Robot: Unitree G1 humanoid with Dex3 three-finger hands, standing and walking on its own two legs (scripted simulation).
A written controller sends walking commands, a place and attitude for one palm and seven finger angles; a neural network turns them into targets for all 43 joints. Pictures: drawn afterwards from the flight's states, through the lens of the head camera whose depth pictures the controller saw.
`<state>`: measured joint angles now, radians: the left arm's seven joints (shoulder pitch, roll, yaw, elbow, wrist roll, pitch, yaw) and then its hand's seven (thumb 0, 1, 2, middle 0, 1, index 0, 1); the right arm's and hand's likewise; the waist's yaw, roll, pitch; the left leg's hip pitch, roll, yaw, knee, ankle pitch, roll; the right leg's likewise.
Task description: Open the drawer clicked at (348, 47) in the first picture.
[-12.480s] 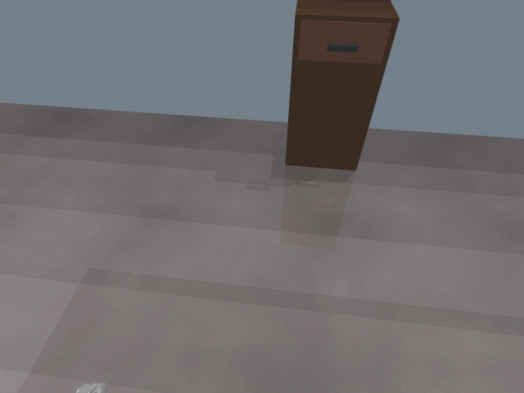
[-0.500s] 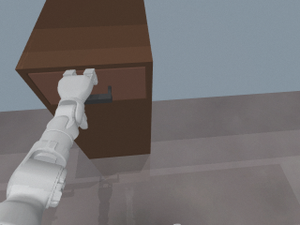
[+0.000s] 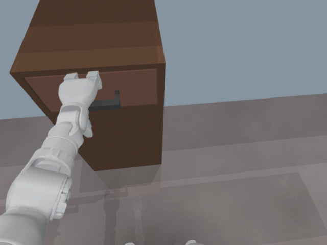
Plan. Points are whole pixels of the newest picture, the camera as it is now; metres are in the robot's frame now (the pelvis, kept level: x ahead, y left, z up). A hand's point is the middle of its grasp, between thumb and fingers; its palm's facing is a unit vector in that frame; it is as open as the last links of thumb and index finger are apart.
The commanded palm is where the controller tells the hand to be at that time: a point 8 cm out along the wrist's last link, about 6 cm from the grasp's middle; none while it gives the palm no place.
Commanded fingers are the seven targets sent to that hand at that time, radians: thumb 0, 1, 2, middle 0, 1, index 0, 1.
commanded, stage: move the hooked fingers above the handle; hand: left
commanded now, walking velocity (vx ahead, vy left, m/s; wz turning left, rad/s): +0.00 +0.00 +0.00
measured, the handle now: (98, 100) +0.54 +0.17 -0.03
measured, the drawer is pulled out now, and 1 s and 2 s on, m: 0.00 0.00 0.00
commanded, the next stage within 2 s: lower the fingers behind the handle in 0.26 s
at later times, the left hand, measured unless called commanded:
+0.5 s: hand (90, 102) +0.49 +0.17 +0.02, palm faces -0.05 -0.04 -1.00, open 13.8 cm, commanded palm +0.47 +0.18 +0.07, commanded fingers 0.00 -0.50 0.30 -0.30 -1.20 -0.30 -1.20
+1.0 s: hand (93, 112) +0.48 +0.17 -0.01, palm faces -0.06 -0.03 -1.00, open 13.9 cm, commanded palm +0.46 +0.17 +0.04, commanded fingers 0.00 -0.50 0.30 -0.30 -1.20 -0.30 -1.20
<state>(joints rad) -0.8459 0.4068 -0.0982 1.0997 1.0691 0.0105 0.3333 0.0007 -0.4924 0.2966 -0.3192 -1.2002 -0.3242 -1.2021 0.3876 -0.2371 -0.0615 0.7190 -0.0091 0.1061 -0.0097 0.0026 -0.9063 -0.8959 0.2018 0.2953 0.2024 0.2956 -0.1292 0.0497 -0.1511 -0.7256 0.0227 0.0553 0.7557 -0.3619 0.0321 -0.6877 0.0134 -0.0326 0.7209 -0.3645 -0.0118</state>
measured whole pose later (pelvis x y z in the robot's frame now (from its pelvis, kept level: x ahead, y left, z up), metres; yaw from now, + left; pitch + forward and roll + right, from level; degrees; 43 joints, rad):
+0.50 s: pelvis +0.01 +0.00 +0.00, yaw +0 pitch +20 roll -1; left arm -0.85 0.39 -0.09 1.10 1.08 0.03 0.35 0.00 -0.49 0.30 -0.32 -1.21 -0.33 -1.20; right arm 0.36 -0.24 -0.06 0.70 -0.01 0.12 -0.01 0.00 -0.91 -0.90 0.20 0.30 0.20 0.30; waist -0.13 0.05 -0.16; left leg -0.73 0.02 0.06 0.76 -0.38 0.03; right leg -0.69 0.02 -0.03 0.73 -0.38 -0.02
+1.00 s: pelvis +0.00 -0.01 -0.01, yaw +0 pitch +22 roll -1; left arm -0.83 0.38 -0.06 1.15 1.10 0.06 0.42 0.00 -0.49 0.30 -0.32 -1.20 -0.32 -1.20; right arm 0.34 -0.23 -0.06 0.72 -0.02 0.11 0.00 0.00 -0.91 -0.90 0.20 0.30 0.20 0.30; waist -0.14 0.06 -0.18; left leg -0.82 0.03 0.05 0.84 -0.40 0.02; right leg -0.79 0.02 -0.04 0.82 -0.41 -0.02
